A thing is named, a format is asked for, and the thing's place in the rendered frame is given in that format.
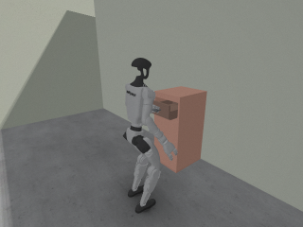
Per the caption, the robot right upper arm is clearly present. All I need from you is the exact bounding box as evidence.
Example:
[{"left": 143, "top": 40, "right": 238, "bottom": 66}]
[{"left": 141, "top": 87, "right": 156, "bottom": 126}]

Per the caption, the robot right hand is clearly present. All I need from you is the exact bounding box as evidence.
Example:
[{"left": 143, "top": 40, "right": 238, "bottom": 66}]
[{"left": 163, "top": 142, "right": 178, "bottom": 161}]

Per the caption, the robot left hand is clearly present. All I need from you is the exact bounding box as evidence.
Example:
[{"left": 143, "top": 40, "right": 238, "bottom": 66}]
[{"left": 151, "top": 104, "right": 160, "bottom": 114}]

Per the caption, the robot right thigh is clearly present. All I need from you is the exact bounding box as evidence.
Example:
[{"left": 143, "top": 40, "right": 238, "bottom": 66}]
[{"left": 135, "top": 136, "right": 161, "bottom": 176}]

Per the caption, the cabinet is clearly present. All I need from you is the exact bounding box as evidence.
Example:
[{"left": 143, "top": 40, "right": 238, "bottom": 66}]
[{"left": 154, "top": 86, "right": 207, "bottom": 173}]

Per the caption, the robot left upper arm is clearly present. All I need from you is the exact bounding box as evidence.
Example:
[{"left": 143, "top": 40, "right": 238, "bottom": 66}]
[{"left": 125, "top": 83, "right": 131, "bottom": 106}]

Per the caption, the drawer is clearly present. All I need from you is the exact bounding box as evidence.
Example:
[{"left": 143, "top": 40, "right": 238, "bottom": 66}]
[{"left": 152, "top": 100, "right": 178, "bottom": 120}]

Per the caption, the left robot foot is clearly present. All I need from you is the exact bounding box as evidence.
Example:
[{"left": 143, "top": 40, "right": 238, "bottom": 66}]
[{"left": 128, "top": 185, "right": 144, "bottom": 198}]

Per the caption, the right robot forearm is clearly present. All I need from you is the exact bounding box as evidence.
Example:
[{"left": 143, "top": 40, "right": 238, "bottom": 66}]
[{"left": 146, "top": 117, "right": 169, "bottom": 146}]

